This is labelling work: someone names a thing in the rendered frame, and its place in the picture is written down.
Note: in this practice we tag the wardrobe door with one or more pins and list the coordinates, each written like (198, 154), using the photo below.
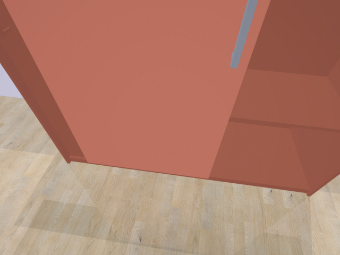
(142, 84)
(23, 60)

